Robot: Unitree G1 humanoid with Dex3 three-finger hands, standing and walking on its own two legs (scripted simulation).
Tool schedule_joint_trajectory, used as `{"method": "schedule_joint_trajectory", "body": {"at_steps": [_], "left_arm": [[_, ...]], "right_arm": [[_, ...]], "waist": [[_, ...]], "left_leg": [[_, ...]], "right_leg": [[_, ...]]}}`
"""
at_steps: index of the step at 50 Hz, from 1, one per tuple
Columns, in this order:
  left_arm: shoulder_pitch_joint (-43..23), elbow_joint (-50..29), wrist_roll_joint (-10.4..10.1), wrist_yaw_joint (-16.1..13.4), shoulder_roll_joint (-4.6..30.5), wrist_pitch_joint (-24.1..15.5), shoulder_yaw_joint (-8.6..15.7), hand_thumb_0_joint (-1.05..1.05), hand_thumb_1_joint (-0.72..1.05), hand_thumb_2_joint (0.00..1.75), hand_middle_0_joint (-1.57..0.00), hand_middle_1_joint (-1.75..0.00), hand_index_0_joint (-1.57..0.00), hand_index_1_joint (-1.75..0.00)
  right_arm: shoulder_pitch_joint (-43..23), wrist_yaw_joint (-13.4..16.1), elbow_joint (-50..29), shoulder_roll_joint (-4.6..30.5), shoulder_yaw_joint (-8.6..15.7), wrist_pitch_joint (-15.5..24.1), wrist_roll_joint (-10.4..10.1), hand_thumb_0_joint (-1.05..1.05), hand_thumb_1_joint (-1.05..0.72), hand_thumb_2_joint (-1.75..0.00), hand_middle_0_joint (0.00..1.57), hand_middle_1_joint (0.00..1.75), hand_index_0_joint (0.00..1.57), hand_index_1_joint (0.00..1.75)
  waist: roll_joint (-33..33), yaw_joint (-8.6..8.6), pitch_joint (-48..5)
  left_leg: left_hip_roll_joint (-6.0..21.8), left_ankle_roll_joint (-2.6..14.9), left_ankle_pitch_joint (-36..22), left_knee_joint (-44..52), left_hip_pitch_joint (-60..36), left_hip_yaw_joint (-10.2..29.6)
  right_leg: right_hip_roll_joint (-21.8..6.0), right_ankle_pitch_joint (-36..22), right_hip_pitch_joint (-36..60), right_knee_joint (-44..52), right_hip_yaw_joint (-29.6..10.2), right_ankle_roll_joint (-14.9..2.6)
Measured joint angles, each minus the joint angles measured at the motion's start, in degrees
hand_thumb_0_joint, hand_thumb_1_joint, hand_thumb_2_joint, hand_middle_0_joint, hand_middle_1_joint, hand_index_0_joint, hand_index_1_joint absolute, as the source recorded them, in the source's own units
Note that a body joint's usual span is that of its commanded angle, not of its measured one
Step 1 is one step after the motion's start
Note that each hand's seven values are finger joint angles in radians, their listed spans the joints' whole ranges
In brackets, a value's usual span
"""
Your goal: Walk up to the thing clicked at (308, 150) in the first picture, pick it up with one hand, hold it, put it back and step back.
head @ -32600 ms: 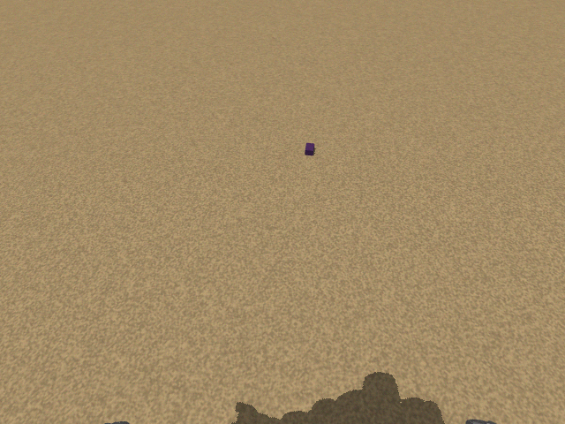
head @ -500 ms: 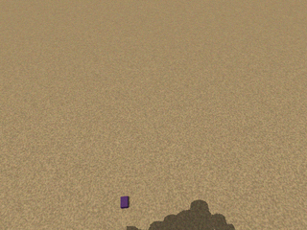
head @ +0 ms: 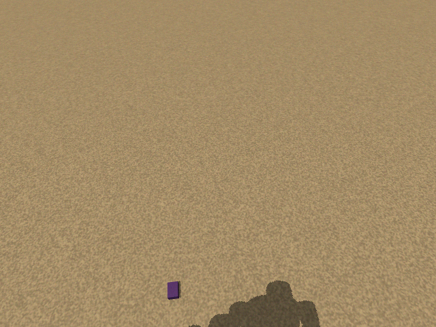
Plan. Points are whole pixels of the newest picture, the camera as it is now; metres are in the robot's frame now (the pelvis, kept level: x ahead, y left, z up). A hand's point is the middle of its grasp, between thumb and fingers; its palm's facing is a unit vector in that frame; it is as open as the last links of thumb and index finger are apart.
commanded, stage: stand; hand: left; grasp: from above
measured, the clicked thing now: (173, 290) +0.36 +0.23 -0.76
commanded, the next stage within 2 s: step back in 0.84 s
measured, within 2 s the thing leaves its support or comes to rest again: neither
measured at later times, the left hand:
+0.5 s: hand out of the picture +0.02 +0.19 -0.18, palm faces +0.03 -0.98 -0.21, open 7.4 cm
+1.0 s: hand out of the picture +0.04 +0.25 -0.17, palm faces +0.01 -0.93 -0.36, open 7.4 cm
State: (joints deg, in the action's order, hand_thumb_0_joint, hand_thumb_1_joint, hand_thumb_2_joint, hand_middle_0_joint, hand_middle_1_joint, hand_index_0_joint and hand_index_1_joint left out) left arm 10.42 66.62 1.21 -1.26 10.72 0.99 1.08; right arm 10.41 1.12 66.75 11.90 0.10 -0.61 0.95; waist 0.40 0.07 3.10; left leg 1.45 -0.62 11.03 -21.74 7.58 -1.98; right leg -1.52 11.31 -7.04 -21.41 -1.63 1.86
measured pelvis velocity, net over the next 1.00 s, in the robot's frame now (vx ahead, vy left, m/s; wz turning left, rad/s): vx -0.02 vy -0.01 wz -0.02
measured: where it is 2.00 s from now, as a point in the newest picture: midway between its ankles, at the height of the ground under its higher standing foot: outside the picture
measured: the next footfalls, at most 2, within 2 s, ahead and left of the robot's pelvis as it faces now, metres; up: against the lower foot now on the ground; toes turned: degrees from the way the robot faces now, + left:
left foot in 1.46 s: -0.10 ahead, +0.11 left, +0.00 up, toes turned +1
right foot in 1.88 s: -0.23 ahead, -0.14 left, +0.00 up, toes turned -1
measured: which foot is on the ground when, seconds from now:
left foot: down 0.00-1.00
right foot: down 0.00-1.00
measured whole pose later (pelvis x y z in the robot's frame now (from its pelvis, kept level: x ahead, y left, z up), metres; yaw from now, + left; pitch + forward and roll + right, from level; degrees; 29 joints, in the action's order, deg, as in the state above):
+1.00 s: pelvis -0.02 -0.01 -0.02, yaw -1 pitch -2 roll +1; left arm 8.6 59.1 0.0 -1.0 19.1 1.8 3.8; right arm 6.7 0.3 59.6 17.6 2.9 -1.5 0.1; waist -0.9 -0.3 7.6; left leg 1.6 -0.1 13.8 -31.4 15.4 -3.1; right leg -1.2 16.7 -17.6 -37.9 -1.8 -1.2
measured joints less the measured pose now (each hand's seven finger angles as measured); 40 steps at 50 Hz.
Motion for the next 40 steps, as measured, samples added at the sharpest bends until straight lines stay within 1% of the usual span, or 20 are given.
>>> {"method": "schedule_joint_trajectory", "body": {"at_steps": [12, 26, 31, 40], "left_arm": [[1.88, 0.45, 0.06, -0.56, -0.73, -0.02, 0.31, 0.00, 0.90, 0.89, -0.20, -0.30, -0.20, -0.30], [2.81, -0.30, 0.12, -0.74, -1.30, -0.06, 0.55, 0.00, 0.90, 0.89, -0.20, -0.30, -0.20, -0.30], [3.09, -0.69, 0.14, -0.54, -1.08, -0.14, 0.80, 0.00, 0.90, 0.89, -0.20, -0.30, -0.20, -0.30], [3.11, -1.68, 0.26, -0.48, 0.50, -0.49, 1.12, 0.00, 0.90, 0.89, -0.20, -0.30, -0.20, -0.30]], "right_arm": [[2.03, 0.46, 0.67, -1.08, 0.39, 0.41, 0.12, 0.00, -0.91, -0.90, 0.20, 0.30, 0.20, 0.30], [2.80, 0.62, -0.20, -1.99, 0.93, 0.38, 0.25, 0.00, -0.91, -0.90, 0.20, 0.30, 0.20, 0.30], [3.10, 0.52, -0.77, -1.71, 1.18, 0.63, 0.32, 0.00, -0.91, -0.90, 0.20, 0.30, 0.20, 0.30], [2.87, 0.36, -1.68, -0.22, 1.67, 0.63, 0.34, 0.00, -0.91, -0.89, 0.20, 0.30, 0.20, 0.30]], "waist": [[-0.17, 0.01, 0.08], [-0.33, -0.07, -0.41], [-0.37, -0.09, -0.08], [-0.29, -0.14, 0.48]], "left_leg": [[-0.31, 0.40, 0.93, -0.77, 0.25, -0.32], [-0.43, 0.61, 1.46, -1.70, 0.41, -0.67], [-0.55, 0.66, 1.30, -1.59, 0.45, -0.79], [-0.39, 0.60, 1.26, -1.95, 0.76, -0.68]], "right_leg": [[-0.32, 0.86, -0.36, -0.81, -0.33, 0.27], [-0.44, 1.27, -0.64, -1.73, -0.70, 0.47], [-0.56, 1.28, -0.90, -2.02, -0.83, 0.52], [-0.40, 1.11, -1.05, -2.08, -0.74, 0.46]]}}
